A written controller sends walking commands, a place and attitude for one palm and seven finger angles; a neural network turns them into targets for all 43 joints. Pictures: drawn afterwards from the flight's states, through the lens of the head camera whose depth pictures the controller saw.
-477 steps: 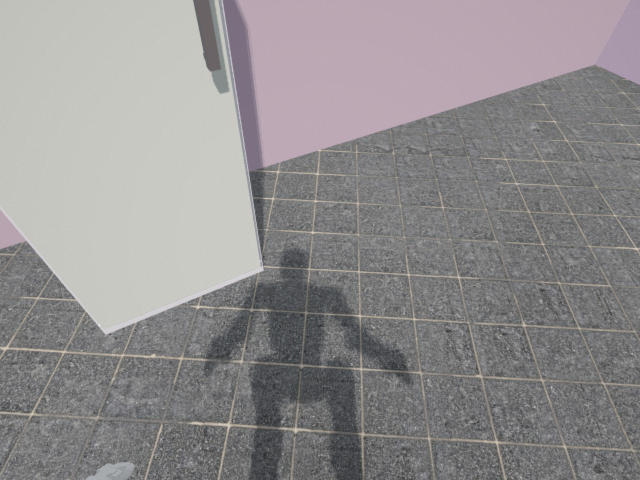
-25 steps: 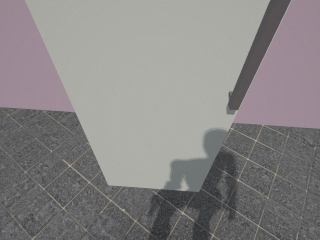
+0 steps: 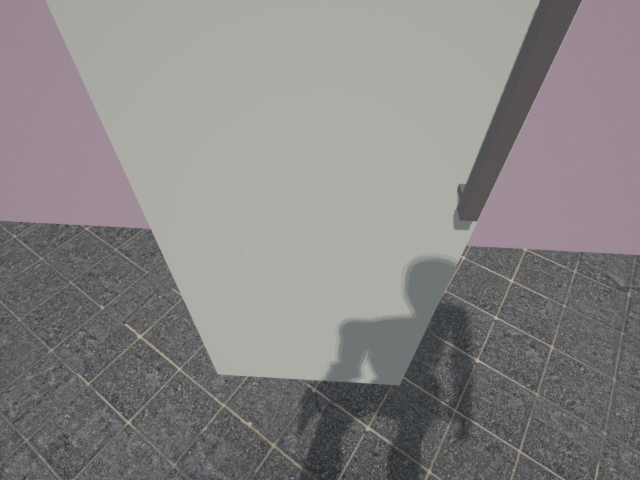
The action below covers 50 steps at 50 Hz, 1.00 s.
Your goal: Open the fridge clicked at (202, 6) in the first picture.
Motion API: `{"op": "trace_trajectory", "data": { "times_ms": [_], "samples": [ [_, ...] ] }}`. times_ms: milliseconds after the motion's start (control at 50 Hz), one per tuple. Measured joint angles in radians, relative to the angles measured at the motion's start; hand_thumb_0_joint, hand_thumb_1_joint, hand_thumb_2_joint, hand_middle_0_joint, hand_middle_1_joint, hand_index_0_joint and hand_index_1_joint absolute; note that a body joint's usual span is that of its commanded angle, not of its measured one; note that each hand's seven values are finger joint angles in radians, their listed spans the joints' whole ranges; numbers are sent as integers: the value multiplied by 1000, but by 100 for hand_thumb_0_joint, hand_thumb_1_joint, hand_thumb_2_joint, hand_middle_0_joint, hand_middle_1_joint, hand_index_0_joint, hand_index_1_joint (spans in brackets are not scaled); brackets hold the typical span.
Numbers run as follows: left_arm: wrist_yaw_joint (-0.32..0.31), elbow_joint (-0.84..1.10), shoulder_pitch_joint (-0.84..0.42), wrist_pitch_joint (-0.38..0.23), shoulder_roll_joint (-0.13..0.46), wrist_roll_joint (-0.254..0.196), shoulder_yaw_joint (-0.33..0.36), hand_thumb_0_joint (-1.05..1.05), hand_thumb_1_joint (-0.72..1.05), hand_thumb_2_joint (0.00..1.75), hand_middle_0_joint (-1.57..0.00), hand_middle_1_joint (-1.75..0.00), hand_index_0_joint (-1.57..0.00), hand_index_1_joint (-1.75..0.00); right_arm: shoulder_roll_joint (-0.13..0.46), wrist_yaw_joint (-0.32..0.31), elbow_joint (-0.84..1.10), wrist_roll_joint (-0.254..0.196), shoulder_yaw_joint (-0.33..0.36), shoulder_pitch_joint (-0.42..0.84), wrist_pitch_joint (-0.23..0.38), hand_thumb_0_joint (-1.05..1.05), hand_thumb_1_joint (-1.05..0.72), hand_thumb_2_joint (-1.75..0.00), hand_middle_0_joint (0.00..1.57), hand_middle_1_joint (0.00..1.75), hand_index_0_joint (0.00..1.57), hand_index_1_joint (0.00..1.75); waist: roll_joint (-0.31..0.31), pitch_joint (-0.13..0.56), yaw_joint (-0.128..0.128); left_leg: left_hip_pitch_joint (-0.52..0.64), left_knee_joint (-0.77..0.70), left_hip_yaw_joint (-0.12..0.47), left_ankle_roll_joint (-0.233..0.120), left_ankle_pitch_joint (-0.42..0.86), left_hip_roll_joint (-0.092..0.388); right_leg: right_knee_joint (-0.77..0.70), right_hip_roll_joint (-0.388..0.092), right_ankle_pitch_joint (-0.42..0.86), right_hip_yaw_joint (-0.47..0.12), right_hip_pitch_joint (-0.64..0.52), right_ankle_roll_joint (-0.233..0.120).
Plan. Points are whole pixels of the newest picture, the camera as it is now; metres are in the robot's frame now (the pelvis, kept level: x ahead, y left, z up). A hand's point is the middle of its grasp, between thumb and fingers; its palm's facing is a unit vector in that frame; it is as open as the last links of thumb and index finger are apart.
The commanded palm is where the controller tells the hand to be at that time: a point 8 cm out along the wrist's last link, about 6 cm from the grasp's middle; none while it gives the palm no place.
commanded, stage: look again from close up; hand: right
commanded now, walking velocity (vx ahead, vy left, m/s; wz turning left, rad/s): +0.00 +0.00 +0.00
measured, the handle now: (503, 110) +0.47 -0.18 +0.24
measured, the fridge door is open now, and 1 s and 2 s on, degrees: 0 0 0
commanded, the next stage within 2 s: raise the hand to about handle height in 0.32 s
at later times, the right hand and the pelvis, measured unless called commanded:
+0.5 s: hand out of the picture +0.06 -0.19 -0.13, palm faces +0.20 +0.96 -0.20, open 7.4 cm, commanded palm +0.10 -0.24 -0.06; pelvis -0.01 +0.00 +0.00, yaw +0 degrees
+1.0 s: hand (557, 472) +0.15 -0.23 +0.03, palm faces +0.11 +0.99 -0.06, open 9.6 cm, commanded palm +0.13 -0.28 +0.05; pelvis -0.04 -0.01 -0.04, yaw -2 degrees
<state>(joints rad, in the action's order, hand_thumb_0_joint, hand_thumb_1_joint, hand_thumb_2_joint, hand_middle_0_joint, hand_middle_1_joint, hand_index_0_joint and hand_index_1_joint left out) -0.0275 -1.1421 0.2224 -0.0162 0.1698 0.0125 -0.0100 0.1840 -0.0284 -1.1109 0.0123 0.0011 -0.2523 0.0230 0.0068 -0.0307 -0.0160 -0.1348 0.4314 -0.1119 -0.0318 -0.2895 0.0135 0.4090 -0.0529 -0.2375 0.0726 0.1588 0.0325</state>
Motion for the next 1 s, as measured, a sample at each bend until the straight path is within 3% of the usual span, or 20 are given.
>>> {"op": "trace_trajectory", "data": {
  "times_ms": [440,480,520,580,640,680,700,740,780,840,920,1000],
  "samples": [
    [1,-4,15,3,-3,-2,0,1,92,90,-20,-30,-20,-30,-10,-10,-9,1,0,-15,6,1,-91,-90,20,30,20,30,-6,2,-3,-3,-8,-11,0,11,-4,20,-5,4,-9,21,-1],
    [-19,95,50,-45,13,-30,-6,1,92,90,-20,-30,-20,-30,-22,-18,359,-82,20,-125,-85,1,-91,-90,20,30,20,30,-15,-21,-11,-15,19,-2,2,7,-4,41,-8,-13,-1,23,-5],
    [-43,185,84,-136,25,-44,2,1,92,90,-20,-30,-20,-30,-26,-51,679,-126,21,-199,-29,2,-90,-89,20,31,20,31,-17,-12,-14,-41,63,2,4,-12,12,55,6,-11,3,38,-8],
    [-51,291,71,-212,50,-49,21,2,92,90,-20,-30,-20,-30,-36,-38,936,-176,50,-178,94,2,-87,-88,20,33,20,33,-36,30,16,-106,130,-12,10,-36,31,118,19,-23,-13,110,-17],
    [-30,381,9,-239,59,-34,40,2,91,90,-20,-30,-20,-30,-31,60,993,-214,107,-107,305,2,-82,-86,20,36,20,35,-30,92,29,-239,244,4,7,-70,36,221,13,-56,-1,231,-17],
    [-5,444,-36,-240,62,-32,51,2,91,90,-20,-30,-20,-30,-19,171,984,-239,135,-78,439,1,-79,-85,20,38,20,38,-17,115,32,-328,332,17,3,-99,34,308,4,-89,8,314,-15],
    [5,477,-54,-235,66,-35,56,2,91,90,-20,-30,-20,-30,-12,226,978,-250,144,-75,477,1,-77,-84,20,39,20,39,-12,118,31,-360,370,22,0,-112,33,346,-1,-104,11,345,-12],
    [11,541,-77,-219,77,-46,62,2,91,90,-20,-30,-20,-30,2,309,984,-272,155,-100,475,1,-73,-82,21,42,21,42,-2,121,24,-404,426,27,1,-134,32,400,-4,-113,11,386,-16],
    [1,592,-83,-202,89,-54,65,1,91,90,-20,-30,-20,-30,9,342,1005,-296,161,-151,420,1,-68,-80,21,45,21,44,6,123,13,-420,456,26,0,-149,32,436,-5,-138,8,406,-16],
    [-21,636,-69,-197,100,-56,68,1,91,90,-20,-30,-20,-30,11,310,1048,-300,177,-224,357,1,-61,-78,22,49,22,49,9,119,-10,-412,462,10,2,-158,32,462,-6,-157,-10,415,-18],
    [-41,625,-39,-222,102,-48,44,1,91,90,-20,-30,-20,-30,24,248,1128,-282,186,-242,375,2,-52,-74,23,55,23,55,0,101,-34,-379,441,-26,4,-154,29,477,-7,-162,-46,414,-21],
    [-48,570,-26,-242,82,-54,-4,1,91,90,-20,-30,-20,-30,56,289,1154,-287,182,-144,375,2,-42,-70,23,61,23,61,-16,79,-38,-340,403,-47,6,-137,26,465,-6,-153,-67,396,-23]
  ]
}}
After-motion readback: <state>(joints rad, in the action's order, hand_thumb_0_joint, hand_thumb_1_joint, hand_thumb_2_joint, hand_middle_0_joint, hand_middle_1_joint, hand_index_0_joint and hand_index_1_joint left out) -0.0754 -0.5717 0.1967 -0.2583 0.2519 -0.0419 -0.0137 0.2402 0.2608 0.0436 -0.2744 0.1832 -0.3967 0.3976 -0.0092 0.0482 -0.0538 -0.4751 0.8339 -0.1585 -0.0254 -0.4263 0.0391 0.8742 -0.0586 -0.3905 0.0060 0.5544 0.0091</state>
